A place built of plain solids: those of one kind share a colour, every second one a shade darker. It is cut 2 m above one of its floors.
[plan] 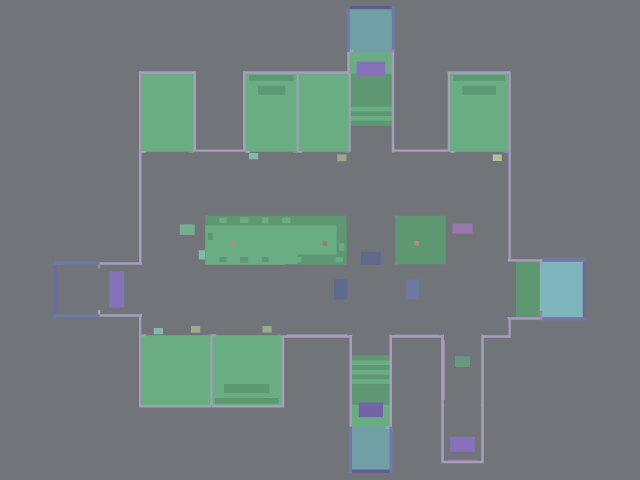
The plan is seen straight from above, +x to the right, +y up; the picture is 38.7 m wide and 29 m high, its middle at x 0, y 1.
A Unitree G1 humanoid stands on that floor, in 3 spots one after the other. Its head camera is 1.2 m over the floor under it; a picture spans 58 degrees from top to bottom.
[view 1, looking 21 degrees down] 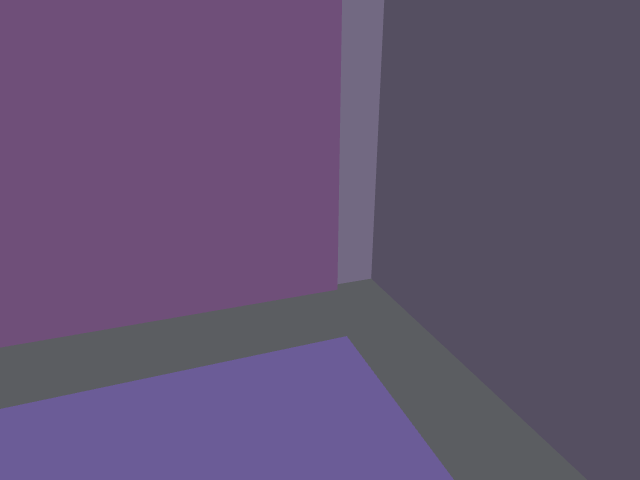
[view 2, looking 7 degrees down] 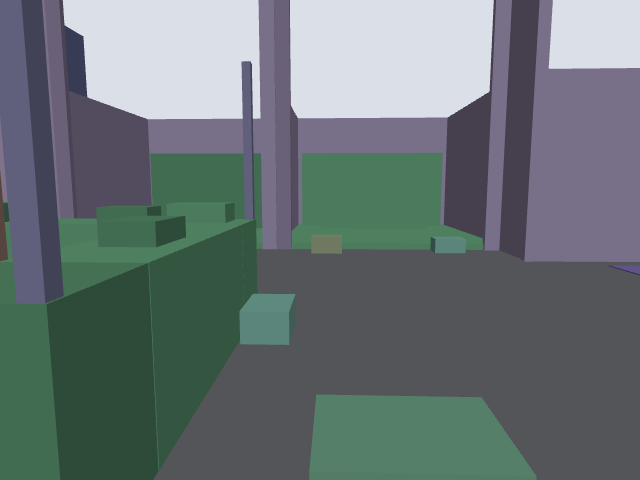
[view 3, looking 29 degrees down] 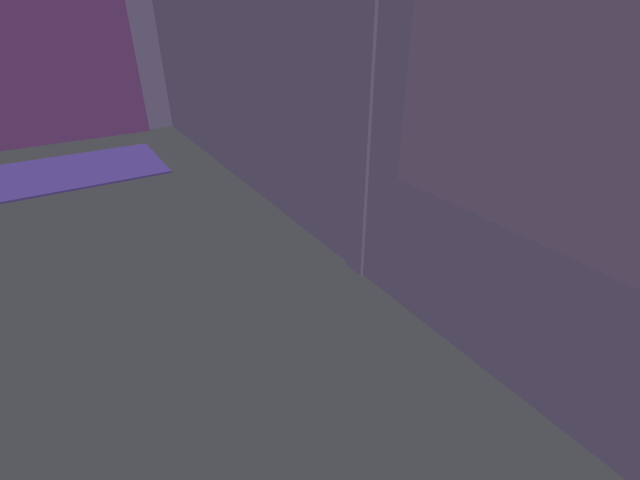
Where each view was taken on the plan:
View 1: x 8.61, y -10.15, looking -110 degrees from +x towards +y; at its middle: mdoor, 2.42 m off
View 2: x -7.67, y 3.55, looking -88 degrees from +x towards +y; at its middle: basket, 7.82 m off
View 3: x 8.61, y -7.50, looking -122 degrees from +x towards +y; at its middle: wall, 2.46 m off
